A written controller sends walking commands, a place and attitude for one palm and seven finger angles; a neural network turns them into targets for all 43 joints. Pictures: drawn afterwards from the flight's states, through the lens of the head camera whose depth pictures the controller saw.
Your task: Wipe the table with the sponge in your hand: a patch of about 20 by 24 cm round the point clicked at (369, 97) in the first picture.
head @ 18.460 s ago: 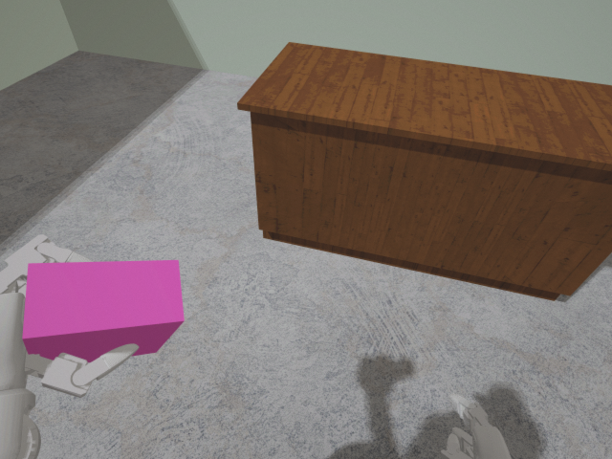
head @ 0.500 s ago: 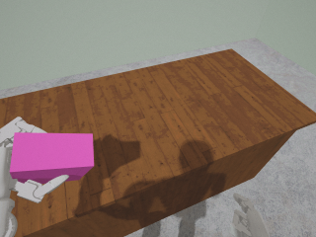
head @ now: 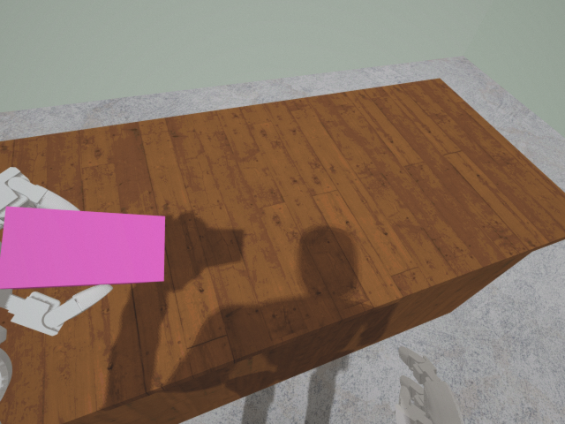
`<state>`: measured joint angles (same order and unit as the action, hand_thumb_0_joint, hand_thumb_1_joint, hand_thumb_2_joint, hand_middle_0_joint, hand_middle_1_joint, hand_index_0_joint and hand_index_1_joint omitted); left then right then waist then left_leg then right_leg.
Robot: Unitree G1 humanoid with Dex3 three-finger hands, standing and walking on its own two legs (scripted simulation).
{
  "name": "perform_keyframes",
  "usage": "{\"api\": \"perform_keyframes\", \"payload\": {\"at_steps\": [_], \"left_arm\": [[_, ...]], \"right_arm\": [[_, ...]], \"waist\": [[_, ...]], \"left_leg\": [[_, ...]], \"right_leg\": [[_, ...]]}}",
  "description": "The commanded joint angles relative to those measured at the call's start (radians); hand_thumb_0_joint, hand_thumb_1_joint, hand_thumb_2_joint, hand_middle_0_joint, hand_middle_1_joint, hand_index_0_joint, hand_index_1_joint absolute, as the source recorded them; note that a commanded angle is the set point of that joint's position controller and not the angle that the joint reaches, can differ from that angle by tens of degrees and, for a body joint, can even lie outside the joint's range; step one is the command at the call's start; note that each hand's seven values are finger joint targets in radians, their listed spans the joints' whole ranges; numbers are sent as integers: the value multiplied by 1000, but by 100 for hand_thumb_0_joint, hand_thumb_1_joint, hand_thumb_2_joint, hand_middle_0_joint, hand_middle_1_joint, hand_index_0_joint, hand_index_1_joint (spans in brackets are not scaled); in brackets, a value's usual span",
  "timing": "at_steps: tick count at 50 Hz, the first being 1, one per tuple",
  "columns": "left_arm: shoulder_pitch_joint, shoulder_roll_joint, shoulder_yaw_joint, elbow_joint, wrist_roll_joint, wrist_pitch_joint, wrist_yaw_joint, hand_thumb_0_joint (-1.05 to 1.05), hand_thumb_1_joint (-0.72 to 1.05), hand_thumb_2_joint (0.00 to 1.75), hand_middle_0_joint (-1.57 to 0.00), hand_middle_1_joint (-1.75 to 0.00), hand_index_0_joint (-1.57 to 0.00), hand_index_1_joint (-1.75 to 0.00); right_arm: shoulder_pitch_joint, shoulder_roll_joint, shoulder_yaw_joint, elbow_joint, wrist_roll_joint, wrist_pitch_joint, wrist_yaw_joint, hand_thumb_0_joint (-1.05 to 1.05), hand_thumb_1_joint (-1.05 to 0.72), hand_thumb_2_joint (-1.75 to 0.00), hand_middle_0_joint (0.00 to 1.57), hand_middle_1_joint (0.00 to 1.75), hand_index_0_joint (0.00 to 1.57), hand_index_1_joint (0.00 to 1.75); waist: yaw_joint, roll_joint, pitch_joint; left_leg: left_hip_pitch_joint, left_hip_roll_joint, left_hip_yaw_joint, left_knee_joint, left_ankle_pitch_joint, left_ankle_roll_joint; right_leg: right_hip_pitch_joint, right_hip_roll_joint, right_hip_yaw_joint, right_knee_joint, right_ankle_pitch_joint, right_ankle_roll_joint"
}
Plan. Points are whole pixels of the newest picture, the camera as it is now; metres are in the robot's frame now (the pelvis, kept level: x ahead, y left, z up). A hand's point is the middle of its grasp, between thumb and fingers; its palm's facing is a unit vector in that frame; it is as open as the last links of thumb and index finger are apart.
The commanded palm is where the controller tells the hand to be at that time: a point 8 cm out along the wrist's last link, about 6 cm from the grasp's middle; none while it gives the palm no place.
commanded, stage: come to a stop and stand still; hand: left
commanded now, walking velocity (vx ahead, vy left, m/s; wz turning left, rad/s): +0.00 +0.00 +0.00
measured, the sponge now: (105, 254) +0.24 +0.22 +0.15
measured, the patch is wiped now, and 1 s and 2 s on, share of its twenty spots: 0.00 0.00 0.00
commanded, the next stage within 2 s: look again from close up in 0.26 s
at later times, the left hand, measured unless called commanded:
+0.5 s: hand (65, 272) +0.21 +0.24 +0.17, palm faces +0.37 -0.85 -0.36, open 10.1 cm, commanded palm +0.16 +0.27 +0.18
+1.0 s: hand (99, 275) +0.22 +0.21 +0.16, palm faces +0.34 -0.85 -0.40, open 10.1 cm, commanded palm +0.16 +0.25 +0.18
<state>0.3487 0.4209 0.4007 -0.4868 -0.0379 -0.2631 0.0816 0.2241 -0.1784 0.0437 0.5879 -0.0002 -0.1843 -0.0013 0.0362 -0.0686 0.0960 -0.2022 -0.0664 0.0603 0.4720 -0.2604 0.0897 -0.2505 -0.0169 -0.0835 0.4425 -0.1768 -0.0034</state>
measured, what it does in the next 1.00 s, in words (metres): stands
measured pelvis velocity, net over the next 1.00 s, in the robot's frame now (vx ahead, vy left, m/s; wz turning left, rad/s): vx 0.00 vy -0.03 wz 0.00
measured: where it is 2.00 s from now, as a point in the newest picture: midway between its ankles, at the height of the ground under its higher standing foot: outside the picture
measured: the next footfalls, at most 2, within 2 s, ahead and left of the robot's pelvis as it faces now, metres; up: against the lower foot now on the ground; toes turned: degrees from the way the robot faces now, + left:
none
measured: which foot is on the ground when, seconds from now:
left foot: down 0.00-1.00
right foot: down 0.00-1.00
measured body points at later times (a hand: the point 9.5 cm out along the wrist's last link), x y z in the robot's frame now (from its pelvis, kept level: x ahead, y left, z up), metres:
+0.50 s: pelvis -0.01 -0.01 +0.00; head +0.01 +0.02 +0.45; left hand +0.18 +0.28 +0.19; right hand +0.18 -0.22 -0.06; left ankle +0.00 +0.05 -0.74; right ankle +0.04 -0.12 -0.74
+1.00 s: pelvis +0.00 -0.03 +0.00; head +0.01 -0.02 +0.45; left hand +0.19 +0.25 +0.18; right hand +0.16 -0.27 -0.07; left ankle +0.00 +0.05 -0.74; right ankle +0.04 -0.12 -0.74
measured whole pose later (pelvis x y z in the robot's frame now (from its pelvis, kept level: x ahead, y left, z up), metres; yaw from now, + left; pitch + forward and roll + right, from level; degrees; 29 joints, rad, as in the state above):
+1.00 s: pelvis +0.00 -0.03 +0.00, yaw +0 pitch +0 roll -1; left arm 0.45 0.39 0.35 -0.47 -0.04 -0.21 0.10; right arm 0.23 -0.23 0.01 0.60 0.01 -0.13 -0.04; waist 0.00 -0.01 0.03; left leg -0.22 -0.02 0.05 0.46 -0.24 0.05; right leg -0.24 0.04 -0.10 0.36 -0.13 -0.05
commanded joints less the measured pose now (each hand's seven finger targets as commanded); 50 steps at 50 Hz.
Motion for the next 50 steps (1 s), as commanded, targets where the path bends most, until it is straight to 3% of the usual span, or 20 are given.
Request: {"api": "perform_keyframes", "payload": {"at_steps": [1,3,7,8,11,12,13,17,18,22,23,25,31,32,33,37,38,42,43,50], "left_arm": [[10,117,62,-232,-10,-68,7,0,10,130,-120,-160,-120,-160],[41,78,42,-151,-15,-49,0,0,10,130,-120,-160,-120,-160],[-14,130,93,-161,-11,-32,3,0,10,130,-120,-160,-120,-160],[-13,100,68,-134,-18,-33,-2,0,10,130,-120,-160,-120,-160],[-49,116,64,-199,-16,-33,4,0,10,130,-120,-160,-120,-160],[-77,136,76,-266,-10,-35,12,0,10,130,-120,-160,-120,-160],[-59,101,44,-240,-16,-41,9,0,10,130,-120,-160,-120,-160],[-47,129,67,-289,-9,-36,27,0,10,130,-120,-160,-120,-160],[-22,99,44,-250,-15,-38,24,0,10,130,-120,-160,-120,-160],[-17,123,81,-208,-12,-27,34,0,10,130,-120,-160,-120,-160],[-5,78,42,-159,-19,-29,27,0,10,130,-120,-160,-120,-160],[-13,101,60,-146,-16,-26,27,0,10,130,-120,-160,-120,-160],[-47,80,16,-146,-8,-23,24,0,10,130,-120,-160,-120,-160],[-63,108,39,-173,0,-22,32,0,10,130,-120,-160,-120,-160],[-51,78,12,-148,-5,-25,29,0,10,130,-120,-160,-120,-160],[-56,143,65,-202,2,-19,42,0,10,130,-120,-160,-120,-160],[-39,104,36,-182,-4,-23,38,0,10,130,-120,-160,-120,-160],[-2,147,76,-209,-7,-17,43,0,10,130,-120,-160,-120,-160],[17,115,53,-183,-13,-18,40,0,10,130,-120,-160,-120,-160],[52,119,61,-183,-22,-8,36,0,10,130,-120,-160,-120,-160]], "right_arm": [[-49,-151,-74,-151,2,-51,0,0,-90,-90,20,30,20,30],[-49,-149,-69,-147,4,-27,3,0,-90,-90,20,30,20,30],[-76,-150,-72,-168,12,4,-8,0,-90,-90,20,30,20,30],[-70,-148,-68,-169,5,13,-11,0,-90,-90,20,30,20,30],[-81,-150,-74,-190,9,16,-21,0,-90,-90,20,30,20,30],[-108,-147,-68,-193,14,12,-21,0,-90,-90,20,30,20,30],[-99,-146,-60,-190,5,15,-22,0,-90,-90,20,30,20,30],[-109,-145,-64,-190,11,2,-26,0,-90,-90,20,30,20,30],[-99,-145,-59,-186,2,10,-26,0,-90,-90,20,30,20,30],[-100,-148,-68,-183,13,8,-35,0,-90,-90,20,30,20,30],[-89,-149,-61,-177,5,15,-35,0,-90,-90,20,30,20,30],[-81,-153,-71,-180,9,13,-40,0,-90,-90,20,30,20,30],[-87,-158,-70,-181,12,2,-43,0,-90,-90,20,30,20,30],[-113,-156,-66,-177,14,0,-45,0,-90,-90,20,30,20,30],[-100,-155,-60,-175,6,1,-45,0,-90,-90,20,30,20,30],[-111,-159,-68,-170,12,-10,-46,0,-90,-90,20,30,20,30],[-99,-158,-64,-167,5,-8,-46,0,-90,-90,20,30,20,30],[-103,-164,-73,-160,13,-13,-42,0,-90,-90,20,30,20,30],[-92,-160,-67,-158,7,-10,-42,0,-90,-90,20,30,20,30],[-86,-167,-78,-154,15,-11,-47,0,-90,-90,20,30,20,30]], "waist": [[-4,176,-263],[-12,155,-219],[-14,143,-201],[-15,122,-196],[-14,131,-227],[-17,176,-236],[-14,175,-231],[-14,213,-242],[-9,190,-232],[-13,166,-200],[-12,144,-183],[-12,124,-177],[-14,88,-151],[-15,108,-154],[-14,82,-152],[-16,106,-164],[-16,93,-173],[-18,126,-184],[-18,97,-192],[-19,96,-234]], "left_leg": [[69,214,-171,-86,639,-158],[75,220,-168,-114,660,-176],[71,214,-153,-118,627,-193],[44,213,-159,-118,580,-187],[8,185,-149,-93,480,-182],[25,171,-143,-99,474,-184],[8,171,-143,-111,425,-174],[6,164,-152,-121,352,-169],[-20,169,-158,-134,302,-158],[-42,166,-155,-155,193,-150],[-65,167,-162,-168,148,-140],[-79,168,-163,-173,109,-128],[-92,151,-160,-171,-39,-77],[-79,146,-156,-172,-48,-77],[-89,144,-157,-168,-65,-67],[-55,129,-147,-130,-60,-60],[-66,126,-145,-123,-52,-56],[-31,115,-137,-72,-14,-57],[-44,116,-140,-76,0,-55],[-26,143,-155,-107,180,-67]], "right_leg": [[130,-33,54,51,118,-25],[75,-17,38,56,46,-19],[80,-17,42,29,91,-22],[95,-22,38,10,86,-21],[175,-42,68,-11,221,-35],[171,-34,74,3,233,-36],[169,-35,62,-6,199,-31],[180,-36,87,-4,188,-33],[182,-36,78,-17,158,-30],[169,-41,101,-34,135,-30],[160,-40,92,-49,100,-27],[169,-45,108,-59,98,-26],[122,-56,148,-127,-42,-23],[110,-56,159,-139,-65,-24],[107,-60,155,-154,-101,-23],[74,-79,194,-194,-147,-30],[89,-83,183,-194,-154,-30],[50,-113,217,-213,-147,-42],[71,-110,200,-205,-140,-41],[157,-74,153,-109,161,-31]]}}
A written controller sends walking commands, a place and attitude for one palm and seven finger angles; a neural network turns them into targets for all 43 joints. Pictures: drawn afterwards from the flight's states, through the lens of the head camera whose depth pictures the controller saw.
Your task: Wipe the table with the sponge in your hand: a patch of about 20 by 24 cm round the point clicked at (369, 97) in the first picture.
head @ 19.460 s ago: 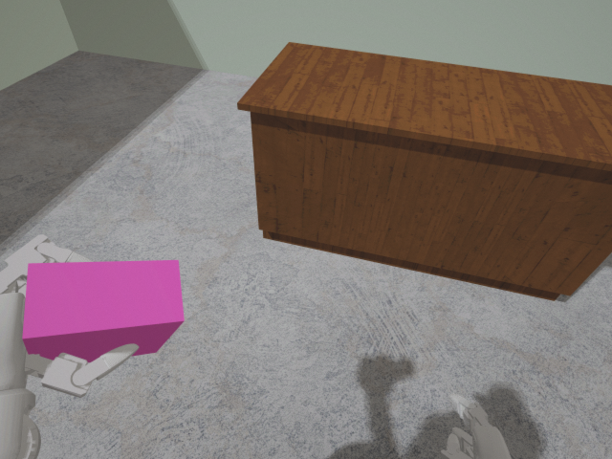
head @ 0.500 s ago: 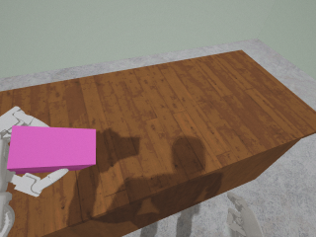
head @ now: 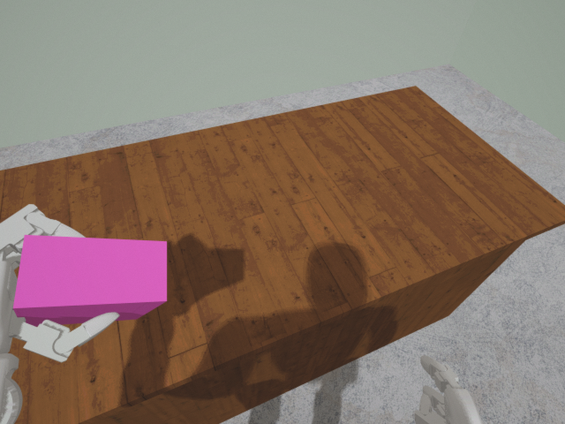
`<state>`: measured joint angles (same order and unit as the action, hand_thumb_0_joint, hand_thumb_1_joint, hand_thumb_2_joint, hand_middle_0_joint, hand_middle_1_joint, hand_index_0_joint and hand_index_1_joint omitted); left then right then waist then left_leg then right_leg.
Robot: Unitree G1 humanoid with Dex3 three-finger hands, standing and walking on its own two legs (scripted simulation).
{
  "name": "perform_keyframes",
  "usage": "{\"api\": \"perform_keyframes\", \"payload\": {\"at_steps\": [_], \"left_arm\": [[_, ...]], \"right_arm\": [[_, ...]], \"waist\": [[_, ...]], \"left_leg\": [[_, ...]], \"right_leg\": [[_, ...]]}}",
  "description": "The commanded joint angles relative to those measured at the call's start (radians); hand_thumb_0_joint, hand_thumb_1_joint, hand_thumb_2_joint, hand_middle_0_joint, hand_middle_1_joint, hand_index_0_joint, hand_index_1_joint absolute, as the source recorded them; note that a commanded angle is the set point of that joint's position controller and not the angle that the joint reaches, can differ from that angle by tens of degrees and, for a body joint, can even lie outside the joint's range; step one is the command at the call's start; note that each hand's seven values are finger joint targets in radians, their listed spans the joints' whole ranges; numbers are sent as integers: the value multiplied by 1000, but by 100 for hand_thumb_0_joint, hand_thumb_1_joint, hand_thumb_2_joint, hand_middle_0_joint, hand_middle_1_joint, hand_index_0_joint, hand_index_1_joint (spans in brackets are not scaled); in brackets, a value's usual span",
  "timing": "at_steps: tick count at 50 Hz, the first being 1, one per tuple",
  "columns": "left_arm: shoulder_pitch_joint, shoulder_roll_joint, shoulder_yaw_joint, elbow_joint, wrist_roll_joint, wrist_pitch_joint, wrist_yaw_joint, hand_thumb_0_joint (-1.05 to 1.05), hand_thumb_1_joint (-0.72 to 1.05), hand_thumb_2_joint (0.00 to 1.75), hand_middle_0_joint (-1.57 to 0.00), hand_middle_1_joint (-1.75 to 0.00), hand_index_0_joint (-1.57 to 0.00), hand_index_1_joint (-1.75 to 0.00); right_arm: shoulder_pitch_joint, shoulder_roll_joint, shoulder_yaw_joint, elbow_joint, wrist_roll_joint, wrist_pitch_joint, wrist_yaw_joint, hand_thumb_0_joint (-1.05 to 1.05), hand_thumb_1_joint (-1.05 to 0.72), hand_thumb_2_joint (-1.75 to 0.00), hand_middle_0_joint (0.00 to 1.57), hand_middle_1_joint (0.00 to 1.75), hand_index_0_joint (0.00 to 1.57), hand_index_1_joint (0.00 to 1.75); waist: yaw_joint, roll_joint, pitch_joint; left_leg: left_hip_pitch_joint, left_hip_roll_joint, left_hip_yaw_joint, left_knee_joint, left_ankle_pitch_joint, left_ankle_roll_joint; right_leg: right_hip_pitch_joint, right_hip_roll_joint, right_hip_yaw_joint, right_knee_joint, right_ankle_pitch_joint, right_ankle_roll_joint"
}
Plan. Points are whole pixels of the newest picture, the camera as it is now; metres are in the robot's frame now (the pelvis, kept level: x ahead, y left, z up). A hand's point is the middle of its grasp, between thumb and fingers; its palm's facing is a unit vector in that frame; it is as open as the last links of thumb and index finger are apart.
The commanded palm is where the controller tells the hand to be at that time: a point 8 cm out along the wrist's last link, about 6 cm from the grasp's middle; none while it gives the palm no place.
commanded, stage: come to a stop and stand still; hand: left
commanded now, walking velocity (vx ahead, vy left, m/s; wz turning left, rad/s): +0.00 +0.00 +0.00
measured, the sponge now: (112, 285) +0.23 +0.21 +0.14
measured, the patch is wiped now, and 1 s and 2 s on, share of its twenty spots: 0.00 0.00 0.00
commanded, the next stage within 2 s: look again from close up in 0.90 s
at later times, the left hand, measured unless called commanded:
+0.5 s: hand (1, 228) +0.24 +0.29 +0.21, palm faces +0.49 -0.77 -0.41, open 10.1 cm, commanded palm +0.15 +0.29 +0.17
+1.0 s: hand (33, 270) +0.23 +0.27 +0.17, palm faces +0.34 -0.85 -0.40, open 10.1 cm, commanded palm +0.17 +0.31 +0.17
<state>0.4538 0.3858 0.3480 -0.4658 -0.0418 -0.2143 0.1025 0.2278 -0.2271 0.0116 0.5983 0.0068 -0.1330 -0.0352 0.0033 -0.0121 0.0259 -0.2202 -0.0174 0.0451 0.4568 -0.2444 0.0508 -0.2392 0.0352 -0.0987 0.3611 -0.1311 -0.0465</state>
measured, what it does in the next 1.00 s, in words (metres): stands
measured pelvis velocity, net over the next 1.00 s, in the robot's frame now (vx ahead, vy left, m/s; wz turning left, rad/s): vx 0.00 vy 0.03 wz -0.01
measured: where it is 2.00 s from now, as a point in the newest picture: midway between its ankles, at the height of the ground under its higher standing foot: outside the picture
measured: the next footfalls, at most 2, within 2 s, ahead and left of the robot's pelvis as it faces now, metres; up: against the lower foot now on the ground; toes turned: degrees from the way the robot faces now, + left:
none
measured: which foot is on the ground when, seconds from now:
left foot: down 0.00-1.00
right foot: down 0.00-1.00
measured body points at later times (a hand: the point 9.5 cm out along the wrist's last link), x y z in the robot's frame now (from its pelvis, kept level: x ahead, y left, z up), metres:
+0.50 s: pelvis -0.01 +0.02 +0.00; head +0.03 +0.02 +0.44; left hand +0.21 +0.33 +0.23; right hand +0.17 -0.20 -0.09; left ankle +0.00 +0.08 -0.74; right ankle +0.04 -0.09 -0.74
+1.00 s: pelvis +0.00 +0.03 +0.00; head +0.03 +0.05 +0.45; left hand +0.20 +0.32 +0.19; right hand +0.20 -0.19 -0.07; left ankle +0.00 +0.08 -0.74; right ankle +0.04 -0.09 -0.74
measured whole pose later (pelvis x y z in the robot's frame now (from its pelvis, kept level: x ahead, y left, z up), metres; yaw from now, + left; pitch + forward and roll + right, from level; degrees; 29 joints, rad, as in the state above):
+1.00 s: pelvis +0.00 +0.03 +0.00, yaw -1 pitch -1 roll -1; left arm 0.39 0.39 0.38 -0.44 -0.05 -0.27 0.05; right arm 0.17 -0.19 0.03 0.57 0.01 -0.15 -0.01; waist 0.03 -0.02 0.06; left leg -0.19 -0.06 0.08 0.46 -0.26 0.08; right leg -0.25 -0.01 -0.07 0.43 -0.17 0.00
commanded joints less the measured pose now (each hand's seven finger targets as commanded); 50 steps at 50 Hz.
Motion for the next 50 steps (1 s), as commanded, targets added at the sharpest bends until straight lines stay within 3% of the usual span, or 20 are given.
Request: {"api": "perform_keyframes", "payload": {"at_steps": [1,7,15,16,17,18,19,22,23,26,28,30,31,32,33,35,37,42,46,50], "left_arm": [[-63,153,109,-216,-18,-56,14,0,10,130,-120,-160,-120,-160],[-81,166,111,-243,-17,-46,14,0,10,130,-120,-160,-120,-160],[-118,138,85,-192,-15,-39,12,0,10,130,-120,-160,-120,-160],[-1183,915,629,-440,172,-142,18,0,10,130,-120,-160,-120,-160],[-929,536,420,-77,71,-113,6,0,10,130,-120,-160,-120,-160],[-662,364,286,-45,48,-106,-15,0,10,130,-120,-160,-120,-160],[-509,263,206,64,28,-97,-33,0,10,130,-120,-160,-120,-160],[-137,57,57,-25,-28,-100,-62,0,10,130,-120,-160,-120,-160],[-77,53,20,-106,-28,-98,-68,0,10,130,-120,-160,-120,-160],[-39,145,94,-142,-24,-85,-51,0,10,130,-120,-160,-120,-160],[-59,199,172,-124,-25,-80,-33,0,10,130,-120,-160,-120,-160],[-115,256,243,-140,-30,-96,-30,0,10,130,-120,-160,-120,-160],[-137,252,235,-158,-31,-104,-31,0,10,130,-120,-160,-120,-160],[-199,311,273,-229,-19,-112,-23,0,10,130,-120,-160,-120,-160],[-202,256,219,-224,-24,-123,-30,0,10,130,-120,-160,-120,-160],[-223,271,210,-267,-18,-133,-32,0,10,130,-120,-160,-120,-160],[-224,252,192,-314,-11,-134,-31,0,10,130,-120,-160,-120,-160],[-77,148,131,-215,-17,-115,-29,0,10,130,-120,-160,-120,-160],[-87,143,134,-115,-24,-96,-36,0,10,130,-120,-160,-120,-160],[-142,151,128,-118,-24,-89,-41,0,10,130,-120,-160,-120,-160]], "right_arm": [[-88,-120,-46,-167,7,-62,-14,0,-90,-90,20,30,20,30],[-104,-116,-43,-168,11,-57,-17,0,-90,-90,20,30,20,30],[-91,-107,-39,-173,5,-47,-20,0,-90,-90,20,30,20,30],[55,-142,-30,-152,-39,-94,-9,0,-90,-90,20,30,20,30],[-88,-69,-25,-101,-3,-80,-3,0,-90,-90,20,30,20,30],[-43,-62,-26,-112,-24,-67,12,0,-90,-90,20,30,20,30],[-53,-104,-45,-143,-18,-72,20,0,-90,-90,20,30,20,30],[-62,-90,-48,-158,18,-75,64,0,-90,-90,20,30,20,30],[-41,-94,-45,-175,21,-67,72,0,-90,-90,20,30,20,30],[-80,-105,-45,-179,20,-64,62,0,-90,-90,20,30,20,30],[-99,-104,-39,-182,23,-54,39,0,-90,-90,20,30,20,30],[-111,-101,-34,-189,19,-59,18,0,-90,-90,20,30,20,30],[-107,-96,-29,-194,20,-60,10,0,-90,-90,20,30,20,30],[-124,-103,-25,-193,21,-62,7,0,-90,-90,20,30,20,30],[-108,-91,-19,-192,15,-60,3,0,-90,-90,20,30,20,30],[-89,-91,-17,-196,11,-78,5,0,-90,-90,20,30,20,30],[-103,-85,-14,-189,14,-99,16,0,-90,-90,20,30,20,30],[-72,-102,-30,-159,14,-110,27,0,-90,-90,20,30,20,30],[-72,-113,-39,-159,10,-73,15,0,-90,-90,20,30,20,30],[-94,-105,-29,-180,10,-51,3,0,-90,-90,20,30,20,30]], "waist": [[14,45,-173],[12,79,-169],[15,69,-108],[-3,-1,80],[18,315,-46],[14,236,-66],[36,235,-134],[42,131,-246],[44,68,-229],[43,-124,-148],[36,-143,-122],[30,-106,-94],[28,-45,-85],[23,57,-91],[27,144,-97],[32,255,-115],[32,245,-163],[27,82,-182],[26,11,-125],[25,38,-99]], "left_leg": [[-9,97,-143,-92,194,-31],[12,101,-138,-95,275,-50],[-39,109,-153,-146,125,-46],[-208,114,-50,-43,91,-5],[-47,166,-137,-17,129,-26],[-25,121,-149,-84,195,-75],[8,96,-92,-74,180,-80],[65,87,-92,-64,155,-42],[28,99,-103,-76,122,-35],[-48,97,-119,-115,-5,-31],[-55,105,-133,-137,6,-34],[-61,107,-152,-142,6,-42],[-67,108,-154,-144,1,-41],[-55,117,-162,-155,6,-43],[-83,127,-165,-166,-10,-39],[-102,120,-149,-148,23,-38],[-29,102,-127,-100,124,-49],[75,109,-128,-61,348,-88],[26,124,-135,-91,288,-96],[10,129,-135,-128,220,-95]], "right_leg": [[167,-126,160,-13,159,12],[171,-120,148,12,228,11],[144,-112,150,-28,81,16],[9,-87,126,-42,-4,126],[-86,-198,127,54,-85,-37],[1,-133,111,82,-22,-36],[60,-112,143,68,28,-28],[126,-128,175,55,93,18],[145,-131,156,42,73,30],[133,-123,151,-9,-51,29],[111,-119,122,-4,-71,28],[87,-120,136,11,-76,23],[86,-121,140,22,-74,22],[82,-107,145,58,-57,20],[108,-111,123,72,-39,20],[160,-109,120,103,24,17],[160,-107,129,96,87,8],[111,-107,125,80,162,6],[88,-113,116,56,133,14],[82,-107,116,46,97,19]]}}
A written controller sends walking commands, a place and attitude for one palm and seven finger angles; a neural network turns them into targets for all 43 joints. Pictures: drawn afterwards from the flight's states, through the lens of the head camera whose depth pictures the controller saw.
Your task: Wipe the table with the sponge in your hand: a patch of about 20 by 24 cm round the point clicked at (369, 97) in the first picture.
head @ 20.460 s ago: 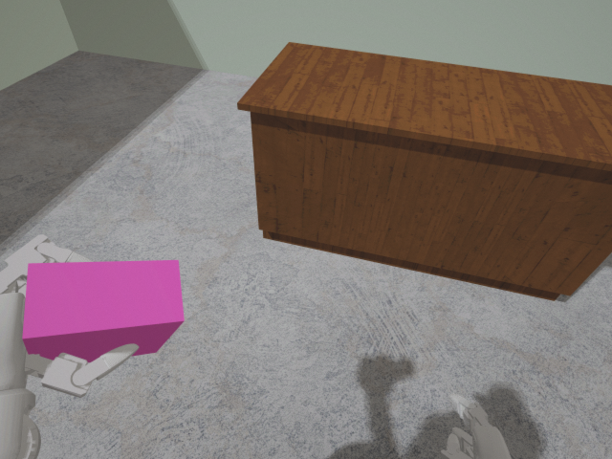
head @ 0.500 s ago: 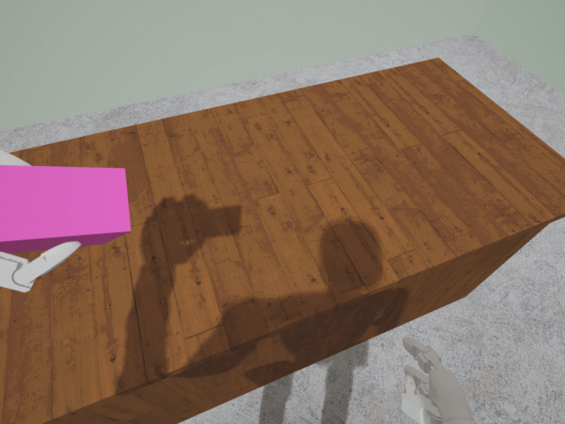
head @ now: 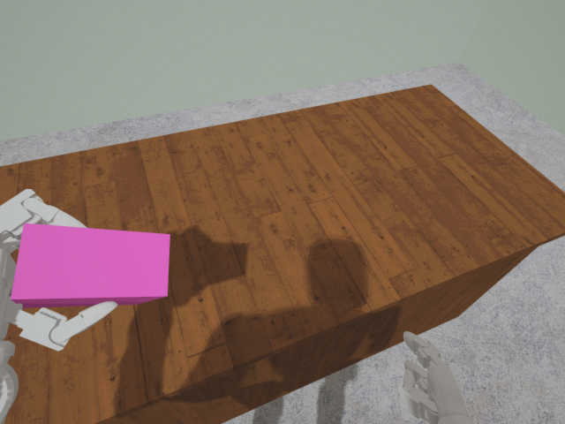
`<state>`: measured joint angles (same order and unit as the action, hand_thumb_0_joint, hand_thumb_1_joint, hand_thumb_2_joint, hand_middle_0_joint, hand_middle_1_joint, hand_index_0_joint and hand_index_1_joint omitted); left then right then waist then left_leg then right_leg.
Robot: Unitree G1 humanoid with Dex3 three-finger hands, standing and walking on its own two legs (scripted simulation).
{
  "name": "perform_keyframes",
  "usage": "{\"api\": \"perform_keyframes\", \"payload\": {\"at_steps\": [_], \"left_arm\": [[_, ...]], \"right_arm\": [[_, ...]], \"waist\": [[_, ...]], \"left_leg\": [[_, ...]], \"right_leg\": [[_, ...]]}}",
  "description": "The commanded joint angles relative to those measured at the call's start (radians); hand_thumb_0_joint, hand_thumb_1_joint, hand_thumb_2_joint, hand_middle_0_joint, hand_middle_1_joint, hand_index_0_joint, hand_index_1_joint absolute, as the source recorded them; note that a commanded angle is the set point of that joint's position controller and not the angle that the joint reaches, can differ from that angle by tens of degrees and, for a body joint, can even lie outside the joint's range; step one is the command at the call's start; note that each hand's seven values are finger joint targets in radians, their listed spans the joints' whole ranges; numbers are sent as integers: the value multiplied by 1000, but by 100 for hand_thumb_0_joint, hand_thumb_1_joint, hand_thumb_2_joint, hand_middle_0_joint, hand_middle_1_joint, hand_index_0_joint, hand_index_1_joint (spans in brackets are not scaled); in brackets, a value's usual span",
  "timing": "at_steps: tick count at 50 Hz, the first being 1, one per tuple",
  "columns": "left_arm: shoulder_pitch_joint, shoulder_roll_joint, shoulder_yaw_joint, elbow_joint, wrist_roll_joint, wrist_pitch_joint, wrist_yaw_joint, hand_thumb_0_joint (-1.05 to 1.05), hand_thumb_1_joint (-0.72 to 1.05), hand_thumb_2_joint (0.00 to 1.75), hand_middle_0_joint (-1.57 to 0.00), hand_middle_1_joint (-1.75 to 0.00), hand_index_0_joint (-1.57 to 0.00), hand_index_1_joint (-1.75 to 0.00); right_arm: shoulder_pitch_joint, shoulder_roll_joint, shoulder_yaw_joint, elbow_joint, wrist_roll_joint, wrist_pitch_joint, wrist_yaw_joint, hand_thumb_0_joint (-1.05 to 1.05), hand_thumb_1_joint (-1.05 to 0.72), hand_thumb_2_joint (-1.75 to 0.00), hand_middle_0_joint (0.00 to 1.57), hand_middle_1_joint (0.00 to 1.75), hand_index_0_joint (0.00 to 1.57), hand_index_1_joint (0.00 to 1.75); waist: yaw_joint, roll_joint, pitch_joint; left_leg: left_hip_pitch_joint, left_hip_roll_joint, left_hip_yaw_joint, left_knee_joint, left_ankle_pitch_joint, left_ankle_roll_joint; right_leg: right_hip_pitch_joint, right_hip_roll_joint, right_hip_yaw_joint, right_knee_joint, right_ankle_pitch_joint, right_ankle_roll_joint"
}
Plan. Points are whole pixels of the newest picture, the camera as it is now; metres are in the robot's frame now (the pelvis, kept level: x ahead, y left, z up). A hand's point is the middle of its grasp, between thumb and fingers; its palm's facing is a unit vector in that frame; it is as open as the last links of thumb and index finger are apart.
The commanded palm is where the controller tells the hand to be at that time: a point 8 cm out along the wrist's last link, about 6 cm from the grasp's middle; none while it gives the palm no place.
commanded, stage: look again from close up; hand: left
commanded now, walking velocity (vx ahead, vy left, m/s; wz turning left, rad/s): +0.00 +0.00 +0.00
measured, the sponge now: (113, 273) +0.23 +0.21 +0.14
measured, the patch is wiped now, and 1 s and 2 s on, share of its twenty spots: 0.00 0.00 0.00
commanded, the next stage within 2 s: turn the palm down, sponge in hand in 0.24 s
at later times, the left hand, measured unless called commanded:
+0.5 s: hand (24, 218) +0.24 +0.27 +0.22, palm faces +0.44 -0.79 -0.42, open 10.1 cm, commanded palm +0.16 +0.27 +0.18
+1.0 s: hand (102, 302) +0.21 +0.22 +0.13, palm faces +0.22 -0.55 -0.80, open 10.1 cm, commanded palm +0.15 +0.24 +0.17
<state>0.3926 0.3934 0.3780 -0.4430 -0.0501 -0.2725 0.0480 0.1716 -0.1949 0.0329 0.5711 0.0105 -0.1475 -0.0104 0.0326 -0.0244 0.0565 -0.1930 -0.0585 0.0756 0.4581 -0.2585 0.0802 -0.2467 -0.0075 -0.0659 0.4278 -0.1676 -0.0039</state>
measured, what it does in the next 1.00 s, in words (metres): shifts its weight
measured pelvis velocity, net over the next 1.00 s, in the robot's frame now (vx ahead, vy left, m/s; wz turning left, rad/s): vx -0.03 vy -0.09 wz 0.06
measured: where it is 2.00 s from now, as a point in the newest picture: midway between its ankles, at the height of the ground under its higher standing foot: outside the picture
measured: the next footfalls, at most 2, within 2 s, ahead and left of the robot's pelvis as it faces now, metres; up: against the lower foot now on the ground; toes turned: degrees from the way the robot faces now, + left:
none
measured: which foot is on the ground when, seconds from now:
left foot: down 0.00-1.00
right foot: down 0.00-1.00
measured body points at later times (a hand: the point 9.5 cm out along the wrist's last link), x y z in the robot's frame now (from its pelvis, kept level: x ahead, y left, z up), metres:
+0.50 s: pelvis -0.01 -0.02 -0.01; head +0.00 -0.02 +0.44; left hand +0.21 +0.31 +0.24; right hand +0.18 -0.23 -0.09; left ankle +0.00 +0.05 -0.74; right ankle +0.02 -0.12 -0.74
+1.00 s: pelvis -0.03 -0.09 -0.02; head -0.02 -0.13 +0.43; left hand +0.19 +0.24 +0.18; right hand +0.20 -0.30 -0.11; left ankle +0.00 +0.05 -0.74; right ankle +0.02 -0.13 -0.74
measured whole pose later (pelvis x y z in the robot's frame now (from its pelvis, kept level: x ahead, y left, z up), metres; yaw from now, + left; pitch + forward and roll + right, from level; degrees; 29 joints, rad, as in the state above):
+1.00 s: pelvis -0.03 -0.09 -0.02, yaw +4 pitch -1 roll +1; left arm 0.17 0.61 0.30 -0.17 0.20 0.11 -0.08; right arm 0.12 -0.26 0.04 0.58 0.02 -0.01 -0.11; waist 0.06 0.08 0.01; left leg -0.36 0.00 -0.02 0.69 -0.32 -0.01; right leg -0.38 0.07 -0.10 0.67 -0.29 -0.10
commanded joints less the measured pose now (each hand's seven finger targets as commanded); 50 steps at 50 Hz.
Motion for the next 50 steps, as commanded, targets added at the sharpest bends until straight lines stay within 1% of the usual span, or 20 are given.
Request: {"api": "perform_keyframes", "payload": {"at_steps": [1,12,16,17,18,19,20,22,24,26,30,32,33,35,37,39,43,45,47,50], "left_arm": [[-94,139,87,-159,-13,-33,14,0,10,130,-120,-160,-120,-160],[-106,181,113,-285,6,-27,48,0,10,130,-120,-160,-120,-160],[-60,149,93,-219,-9,-26,39,0,10,130,-120,-160,-120,-160],[-1071,892,453,-575,63,-157,40,0,10,130,-120,-160,-120,-160],[-674,438,277,-11,160,64,-8,0,10,130,-120,-160,-120,-160],[-518,310,138,-8,52,97,-25,0,10,130,-120,-160,-120,-160],[-356,270,176,8,21,136,-54,0,10,130,-120,-160,-120,-160],[-240,134,88,7,-103,273,-137,0,10,130,-120,-160,-120,-160],[-158,163,44,-27,-82,367,-178,0,10,130,-120,-160,-120,-160],[-169,200,5,-70,23,394,-178,0,10,130,-120,-160,-120,-160],[-182,304,134,-170,102,248,-67,0,10,130,-120,-160,-120,-160],[-328,455,281,-269,112,143,8,0,10,130,-120,-160,-120,-160],[-390,397,229,-288,137,104,37,0,10,130,-120,-160,-120,-160],[-352,375,213,-228,164,66,92,0,10,130,-120,-160,-120,-160],[-425,425,203,-175,211,92,110,0,10,130,-120,-160,-120,-160],[-410,379,108,-56,225,163,76,0,10,130,-120,-160,-120,-160],[-430,392,-16,85,230,356,-57,0,10,130,-120,-160,-120,-160],[-429,422,-21,94,249,388,-103,0,10,130,-120,-160,-120,-160],[-425,493,63,83,255,354,-117,0,10,130,-120,-160,-120,-160],[-321,505,162,1,241,240,-111,0,10,130,-120,-160,-120,-160]], "right_arm": [[-37,-137,-49,-156,5,-35,-23,0,-90,-90,20,30,20,30],[-57,-134,-40,-170,-1,-53,-22,0,-90,-90,20,30,20,30],[-30,-133,-44,-169,-3,-43,-24,0,-90,-90,20,30,20,30],[66,-211,38,-205,64,-26,-79,0,-90,-90,20,30,20,30],[-90,-145,-67,-103,-80,-34,-59,0,-90,-90,20,30,20,30],[-71,-197,-50,-142,-73,-49,-4,0,-90,-90,20,30,20,30],[-45,-221,-83,-120,-47,-47,-2,0,-90,-90,20,30,20,30],[-97,-201,-51,-126,-9,-51,-7,0,-90,-90,20,30,20,30],[-96,-225,-53,-121,-2,-35,-1,0,-90,-90,20,30,20,30],[-139,-223,-44,-162,7,-4,5,0,-90,-90,20,30,20,30],[-162,-199,-43,-189,-19,18,-10,0,-90,-90,20,30,20,30],[-175,-182,-42,-176,-19,17,-27,0,-90,-90,20,30,20,30],[-185,-148,-38,-180,-37,10,-26,0,-90,-90,20,30,20,30],[-154,-149,-44,-139,-37,7,-34,0,-90,-90,20,30,20,30],[-136,-155,-36,-129,-29,15,-40,0,-90,-90,20,30,20,30],[-141,-159,-37,-122,-26,27,-57,0,-90,-90,20,30,20,30],[-167,-180,-29,-149,11,68,-101,0,-90,-90,20,30,20,30],[-177,-182,-34,-162,16,82,-115,0,-90,-90,20,30,20,30],[-196,-180,-32,-167,20,81,-118,0,-90,-90,20,30,20,30],[-174,-161,-51,-164,-2,83,-107,0,-90,-90,20,30,20,30]], "waist": [[-4,63,-132],[-3,148,-186],[-3,93,-178],[-85,475,-199],[48,286,-289],[11,194,-187],[50,170,-319],[64,194,-319],[71,49,-246],[53,-46,-181],[38,-83,-167],[38,-13,-203],[55,88,-258],[34,203,-232],[3,255,-208],[-9,265,-174],[-15,118,-125],[-3,33,-113],[18,-28,-119],[56,-108,-236]], "left_leg": [[-21,169,-166,-134,211,-123],[-11,157,-167,-133,164,-114],[-15,159,-168,-118,216,-118],[-278,188,-259,-124,99,-79],[27,121,-159,-64,267,-163],[35,104,-181,-78,402,-193],[154,126,-162,-23,473,-176],[233,120,-156,6,546,-158],[132,115,-135,19,569,-137],[36,95,-123,12,378,-106],[-60,71,-115,17,75,-75],[-87,64,-112,25,-66,-61],[-78,51,-109,35,-55,-64],[-91,49,-103,69,-104,-67],[-114,40,-96,91,-156,-58],[-151,32,-84,104,-172,-55],[-207,36,-64,144,-143,-54],[-228,48,-78,170,-113,-57],[-246,53,-95,196,-90,-64],[-278,58,-136,240,-31,-74]], "right_leg": [[94,-66,87,-20,123,-26],[143,-57,108,-17,129,-35],[142,-70,97,-32,163,-35],[236,15,66,291,-82,25],[-3,22,46,181,-60,-60],[-79,39,-15,101,-37,-60],[-80,46,-9,118,7,-47],[-87,34,5,110,58,-36],[-37,17,-37,96,133,-25],[-31,23,-29,88,109,-23],[-88,40,-5,97,-67,-21],[-114,46,28,109,-186,-19],[-92,42,38,112,-189,-27],[-145,31,48,115,-213,-25],[-179,22,72,104,-256,-32],[-162,-1,91,68,-280,-27],[-100,-59,226,-46,-448,-14],[-69,-84,278,-63,-493,-2],[-48,-94,324,-60,-488,3],[50,-127,364,4,-251,30]]}}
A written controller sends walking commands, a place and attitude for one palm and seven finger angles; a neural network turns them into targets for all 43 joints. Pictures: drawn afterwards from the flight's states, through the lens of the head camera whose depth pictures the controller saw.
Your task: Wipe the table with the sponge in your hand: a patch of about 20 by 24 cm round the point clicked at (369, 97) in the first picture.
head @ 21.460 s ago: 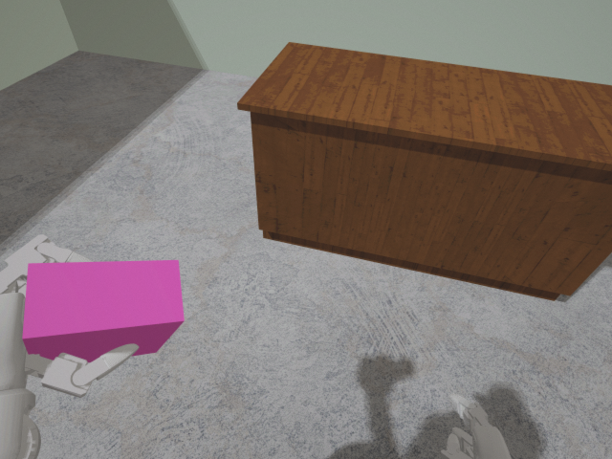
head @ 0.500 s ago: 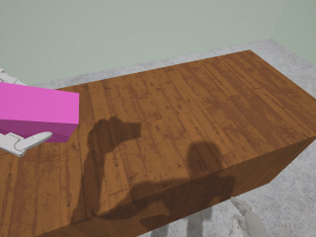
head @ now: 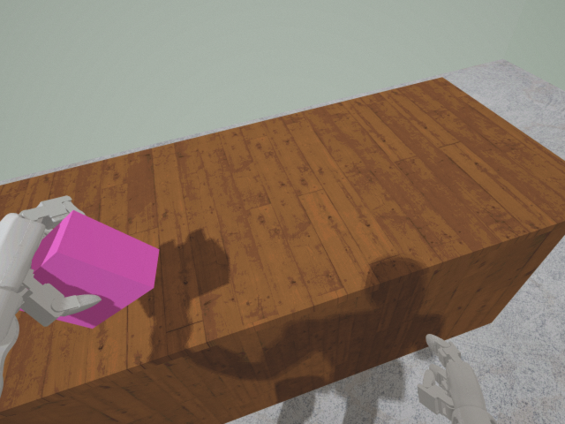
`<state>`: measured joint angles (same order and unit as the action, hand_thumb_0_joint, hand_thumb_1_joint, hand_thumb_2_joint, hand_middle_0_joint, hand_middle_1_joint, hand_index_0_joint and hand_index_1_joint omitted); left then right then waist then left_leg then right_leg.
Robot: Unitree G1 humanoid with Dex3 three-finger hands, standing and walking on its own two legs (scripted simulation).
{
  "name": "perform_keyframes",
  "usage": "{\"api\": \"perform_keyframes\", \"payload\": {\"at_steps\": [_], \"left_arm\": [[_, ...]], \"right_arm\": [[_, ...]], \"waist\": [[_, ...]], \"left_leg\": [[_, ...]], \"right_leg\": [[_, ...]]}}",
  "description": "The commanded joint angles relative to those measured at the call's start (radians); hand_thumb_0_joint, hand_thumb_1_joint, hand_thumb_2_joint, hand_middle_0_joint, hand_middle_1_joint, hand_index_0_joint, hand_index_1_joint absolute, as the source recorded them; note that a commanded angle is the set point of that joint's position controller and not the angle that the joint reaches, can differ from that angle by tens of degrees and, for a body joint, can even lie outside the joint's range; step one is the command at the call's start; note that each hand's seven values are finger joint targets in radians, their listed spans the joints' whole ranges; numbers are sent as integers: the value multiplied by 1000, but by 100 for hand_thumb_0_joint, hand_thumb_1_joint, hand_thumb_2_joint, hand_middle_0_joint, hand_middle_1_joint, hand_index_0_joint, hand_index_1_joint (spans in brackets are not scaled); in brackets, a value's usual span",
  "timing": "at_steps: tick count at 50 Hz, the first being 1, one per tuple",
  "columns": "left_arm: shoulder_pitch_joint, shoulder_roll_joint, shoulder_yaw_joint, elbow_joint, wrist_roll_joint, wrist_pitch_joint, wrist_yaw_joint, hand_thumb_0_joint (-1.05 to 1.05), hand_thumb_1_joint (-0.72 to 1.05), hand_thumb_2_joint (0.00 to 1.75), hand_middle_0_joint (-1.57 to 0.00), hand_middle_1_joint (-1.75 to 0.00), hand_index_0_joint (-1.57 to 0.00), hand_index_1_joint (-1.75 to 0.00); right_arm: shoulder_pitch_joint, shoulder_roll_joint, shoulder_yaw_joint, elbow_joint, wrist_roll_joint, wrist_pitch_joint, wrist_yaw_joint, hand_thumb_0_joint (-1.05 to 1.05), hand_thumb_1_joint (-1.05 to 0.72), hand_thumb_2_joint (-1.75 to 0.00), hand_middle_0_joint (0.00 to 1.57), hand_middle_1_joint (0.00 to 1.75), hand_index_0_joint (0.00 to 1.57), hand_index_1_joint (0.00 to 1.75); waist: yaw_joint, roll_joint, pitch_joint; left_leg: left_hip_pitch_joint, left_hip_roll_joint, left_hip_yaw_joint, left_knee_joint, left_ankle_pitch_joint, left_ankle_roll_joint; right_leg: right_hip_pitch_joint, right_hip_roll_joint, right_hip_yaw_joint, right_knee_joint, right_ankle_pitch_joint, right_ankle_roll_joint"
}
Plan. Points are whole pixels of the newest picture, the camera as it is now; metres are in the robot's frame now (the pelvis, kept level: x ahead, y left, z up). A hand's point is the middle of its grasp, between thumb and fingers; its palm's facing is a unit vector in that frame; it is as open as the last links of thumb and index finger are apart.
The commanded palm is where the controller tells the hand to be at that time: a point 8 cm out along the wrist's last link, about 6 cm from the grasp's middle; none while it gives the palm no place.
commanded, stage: turn the palm down, sponge in hand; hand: left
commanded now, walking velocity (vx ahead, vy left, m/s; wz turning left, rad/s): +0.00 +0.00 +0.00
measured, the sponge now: (98, 280) +0.26 +0.27 +0.11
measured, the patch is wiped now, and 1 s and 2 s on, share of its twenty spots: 0.00 0.00 0.00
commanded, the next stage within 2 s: move the sponge above the wiping area in 1.54 s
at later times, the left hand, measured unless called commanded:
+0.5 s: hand (79, 263) +0.26 +0.29 +0.14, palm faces +0.17 -0.38 -0.91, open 10.1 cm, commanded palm +0.23 +0.31 +0.19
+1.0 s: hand (55, 241) +0.29 +0.34 +0.14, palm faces +0.15 -0.13 -0.98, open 10.1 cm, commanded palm +0.25 +0.34 +0.19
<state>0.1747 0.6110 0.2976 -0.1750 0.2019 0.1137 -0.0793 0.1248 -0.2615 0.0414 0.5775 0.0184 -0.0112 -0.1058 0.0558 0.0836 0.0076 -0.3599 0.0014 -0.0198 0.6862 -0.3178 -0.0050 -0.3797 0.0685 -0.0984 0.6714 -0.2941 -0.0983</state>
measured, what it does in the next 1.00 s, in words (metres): shifts its weight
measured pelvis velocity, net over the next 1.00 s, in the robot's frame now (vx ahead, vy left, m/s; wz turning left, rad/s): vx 0.03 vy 0.08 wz -0.10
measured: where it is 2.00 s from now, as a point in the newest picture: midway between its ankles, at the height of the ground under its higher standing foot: outside the picture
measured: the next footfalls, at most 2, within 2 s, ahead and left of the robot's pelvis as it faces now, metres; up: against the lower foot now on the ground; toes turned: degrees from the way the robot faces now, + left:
none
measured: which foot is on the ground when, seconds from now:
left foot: down 0.00-1.00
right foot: down 0.00-1.00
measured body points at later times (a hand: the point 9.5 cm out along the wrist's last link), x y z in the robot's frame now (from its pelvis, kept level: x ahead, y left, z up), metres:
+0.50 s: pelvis +0.03 +0.03 +0.00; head +0.03 +0.00 +0.45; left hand +0.25 +0.30 +0.19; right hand +0.21 -0.23 -0.08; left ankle +0.04 +0.15 -0.72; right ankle +0.05 -0.04 -0.72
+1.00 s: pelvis +0.03 +0.08 +0.02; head +0.02 +0.05 +0.47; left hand +0.28 +0.34 +0.19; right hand +0.26 -0.13 -0.05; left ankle +0.04 +0.15 -0.72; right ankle +0.05 -0.04 -0.72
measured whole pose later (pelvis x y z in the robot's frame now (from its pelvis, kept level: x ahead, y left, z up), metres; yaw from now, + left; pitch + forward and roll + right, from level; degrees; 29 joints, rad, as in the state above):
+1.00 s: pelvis +0.03 +0.08 +0.02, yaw -6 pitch -3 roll +0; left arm 0.13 0.53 -0.03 -0.29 0.85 0.39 0.02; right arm 0.03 -0.23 0.08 0.64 0.02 0.04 -0.08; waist 0.13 0.07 0.01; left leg -0.17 -0.08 -0.02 0.48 -0.26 0.06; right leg -0.22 0.03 0.04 0.49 -0.22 -0.03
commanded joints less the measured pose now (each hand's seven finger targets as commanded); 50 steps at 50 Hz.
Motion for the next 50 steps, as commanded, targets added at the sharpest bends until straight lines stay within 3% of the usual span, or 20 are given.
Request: {"api": "perform_keyframes", "payload": {"at_steps": [1,2,5,7,8,12,14,18,22,23,27,28,29,33,38,41,42,47,48,50], "left_arm": [[-68,303,279,-309,-16,-180,27,0,10,130,-120,-160,-120,-160],[-38,371,355,-343,-12,-203,56,0,10,130,-120,-160,-120,-160],[57,294,335,-368,7,-210,122,0,10,130,-120,-160,-120,-160],[87,304,337,-316,30,-161,163,0,10,130,-120,-160,-120,-160],[87,261,288,-301,37,-133,170,0,10,130,-120,-160,-120,-160],[101,281,239,-265,88,-23,176,0,10,130,-120,-160,-120,-160],[101,269,199,-299,122,6,152,0,10,130,-120,-160,-120,-160],[99,247,163,-415,180,-26,153,0,10,130,-120,-160,-120,-160],[93,273,174,-476,264,-42,212,0,10,130,-120,-160,-120,-160],[91,232,139,-450,283,-29,225,0,10,130,-120,-160,-120,-160],[6,262,151,-385,358,87,266,0,10,130,-120,-160,-120,-160],[-5,186,70,-353,362,129,255,0,10,130,-120,-160,-120,-160],[-30,213,68,-348,384,161,247,0,10,130,-120,-160,-120,-160],[-96,122,-93,-307,435,281,172,0,10,130,-120,-160,-120,-160],[-217,79,-215,-350,544,296,91,0,10,130,-120,-160,-120,-160],[-265,144,-166,-357,627,263,91,0,10,130,-120,-160,-120,-160],[-294,200,-105,-395,649,255,107,0,10,130,-120,-160,-120,-160],[-296,201,-70,-319,709,276,165,0,10,130,-120,-160,-120,-160],[-293,129,-129,-307,702,294,166,0,10,130,-120,-160,-120,-160],[-266,109,-153,-254,691,343,166,0,10,130,-120,-160,-120,-160]], "right_arm": [[-118,-90,-65,-172,-13,-55,-7,0,-90,-90,20,30,20,30],[-130,-87,-65,-168,-8,-62,-1,0,-90,-90,20,30,20,30],[-80,-93,-81,-161,-12,-53,16,0,-90,-90,20,30,20,30],[-89,-103,-81,-153,0,-42,18,0,-90,-90,20,30,20,30],[-76,-106,-85,-152,-2,-30,17,0,-90,-90,20,30,20,30],[-114,-125,-83,-177,17,-10,-8,0,-90,-90,20,30,20,30],[-94,-132,-88,-195,13,-2,-20,0,-90,-90,20,30,20,30],[-112,-112,-80,-212,16,-31,-30,0,-90,-90,20,30,20,30],[-132,-105,-71,-198,13,-53,-34,0,-90,-90,20,30,20,30],[-120,-100,-71,-189,6,-50,-31,0,-90,-90,20,30,20,30],[-183,-103,-52,-168,22,-29,-21,0,-90,-90,20,30,20,30],[-180,-94,-48,-174,19,-21,-19,0,-90,-90,20,30,20,30],[-185,-100,-45,-166,23,-15,-16,0,-90,-90,20,30,20,30],[-250,-96,-18,-179,35,-1,-13,0,-90,-90,20,30,20,30],[-278,-86,-3,-175,27,-11,-17,0,-90,-90,20,30,20,30],[-272,-83,-2,-151,8,-9,-9,0,-90,-90,20,30,20,30],[-306,-86,1,-146,6,-15,-9,0,-90,-90,20,30,20,30],[-325,-80,0,-107,-1,-4,10,0,-90,-90,20,30,20,30],[-323,-72,0,-108,1,-4,18,0,-90,-90,20,30,20,30],[-334,-77,-3,-97,10,2,30,0,-90,-90,20,30,20,30]], "waist": [[46,-202,-233],[66,-136,-252],[53,-33,-282],[46,3,-202],[32,-16,-197],[29,-138,-148],[21,-173,-201],[28,-105,-296],[38,-26,-263],[33,-10,-262],[52,62,-181],[46,57,-177],[47,49,-172],[37,8,-132],[26,11,-128],[47,-4,-166],[66,50,-181],[96,126,-182],[87,116,-195],[86,76,-188]], "left_leg": [[-112,-3,-46,22,52,10],[-112,-10,-42,35,68,6],[-134,-18,-53,59,89,0],[-166,-25,-55,67,57,1],[-177,-20,-57,63,44,-1],[-179,-28,-54,48,26,18],[-163,-25,-50,39,50,25],[-63,-30,-34,19,151,46],[18,-30,-31,-22,184,53],[22,-25,-31,-41,189,51],[26,-14,-57,-132,171,29],[28,-8,-54,-150,167,27],[36,-4,-68,-173,164,19],[66,1,-92,-242,107,25],[126,14,-127,-309,62,39],[139,21,-161,-342,86,28],[133,22,-167,-349,86,34],[137,25,-192,-366,197,2],[150,19,-181,-357,242,-6],[174,10,-162,-344,331,-15]], "right_leg": [[212,-209,406,-211,-39,127],[232,-207,435,-189,13,112],[224,-217,451,-140,165,107],[170,-212,482,-150,122,92],[164,-219,473,-152,123,101],[141,-200,462,-157,105,109],[176,-199,437,-133,201,125],[184,-150,352,-102,258,108],[98,-105,294,-118,167,76],[95,-102,249,-119,164,75],[75,-70,199,-135,64,45],[95,-71,167,-145,62,49],[97,-67,172,-152,51,46],[125,-59,150,-189,20,44],[160,-49,153,-207,24,38],[202,-43,173,-201,57,36],[243,-25,205,-186,76,24],[289,-22,222,-195,140,5],[289,-31,191,-205,156,6],[281,-45,196,-239,180,5]]}}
